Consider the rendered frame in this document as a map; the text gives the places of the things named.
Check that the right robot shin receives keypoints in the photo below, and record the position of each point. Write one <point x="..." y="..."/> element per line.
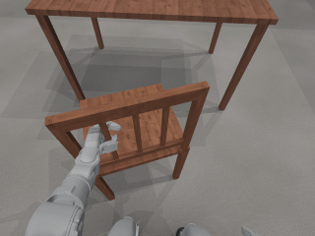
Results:
<point x="190" y="224"/>

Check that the right robot hand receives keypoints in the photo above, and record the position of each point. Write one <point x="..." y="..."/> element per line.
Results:
<point x="248" y="232"/>

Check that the left robot forearm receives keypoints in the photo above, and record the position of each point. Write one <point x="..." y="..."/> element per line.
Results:
<point x="78" y="184"/>

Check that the chair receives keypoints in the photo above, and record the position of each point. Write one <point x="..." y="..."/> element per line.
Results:
<point x="149" y="128"/>

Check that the left robot upper arm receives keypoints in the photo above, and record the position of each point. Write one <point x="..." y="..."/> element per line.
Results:
<point x="55" y="219"/>

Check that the table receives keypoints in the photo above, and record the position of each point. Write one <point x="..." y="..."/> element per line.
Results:
<point x="250" y="12"/>

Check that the left robot hand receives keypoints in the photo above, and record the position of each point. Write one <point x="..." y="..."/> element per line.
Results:
<point x="96" y="139"/>

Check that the robot left thigh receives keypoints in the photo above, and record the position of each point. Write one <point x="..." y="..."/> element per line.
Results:
<point x="124" y="227"/>

